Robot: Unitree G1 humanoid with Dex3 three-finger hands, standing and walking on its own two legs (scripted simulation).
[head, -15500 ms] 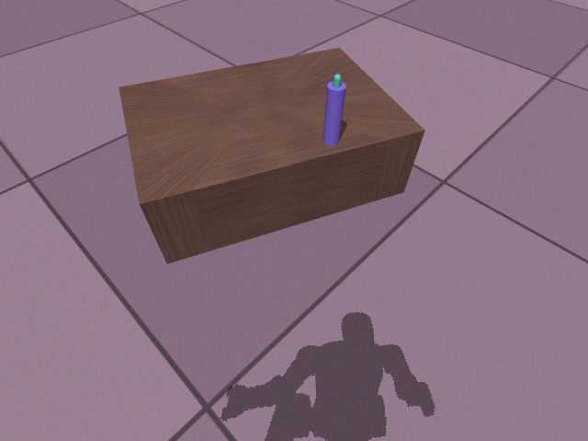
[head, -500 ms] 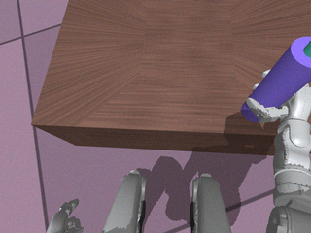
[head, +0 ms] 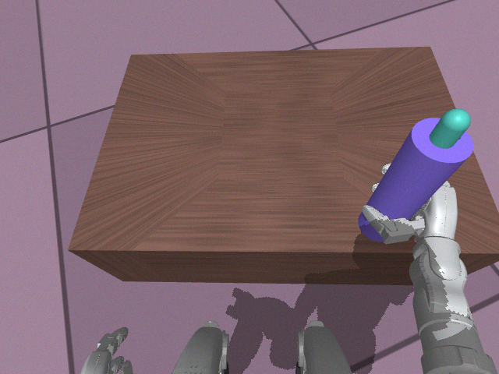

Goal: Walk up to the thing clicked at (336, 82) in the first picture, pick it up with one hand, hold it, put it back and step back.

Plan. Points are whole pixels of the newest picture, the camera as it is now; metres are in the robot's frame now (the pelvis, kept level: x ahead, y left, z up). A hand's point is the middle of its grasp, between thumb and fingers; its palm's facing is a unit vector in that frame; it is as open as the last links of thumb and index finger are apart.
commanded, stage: lift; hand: right
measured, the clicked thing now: (407, 183) +0.38 -0.20 +0.07
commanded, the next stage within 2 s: hold in 0.76 s
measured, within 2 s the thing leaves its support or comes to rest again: neither
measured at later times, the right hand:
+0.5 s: hand (394, 186) +0.37 -0.18 +0.07, palm faces +0.18 +0.98 -0.01, open 9.3 cm
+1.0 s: hand (398, 188) +0.36 -0.18 +0.08, palm faces +0.20 +0.98 -0.01, open 9.3 cm
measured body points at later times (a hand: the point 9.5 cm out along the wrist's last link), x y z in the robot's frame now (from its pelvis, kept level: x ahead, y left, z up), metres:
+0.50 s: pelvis +0.02 +0.00 +0.04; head +0.10 -0.01 +0.48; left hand +0.14 +0.25 -0.08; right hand +0.36 -0.24 +0.07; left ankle +0.03 +0.15 -0.64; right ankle +0.04 -0.13 -0.64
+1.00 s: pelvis +0.03 +0.00 +0.05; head +0.09 -0.01 +0.50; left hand +0.16 +0.25 -0.06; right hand +0.35 -0.23 +0.08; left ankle +0.03 +0.15 -0.64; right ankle +0.04 -0.13 -0.64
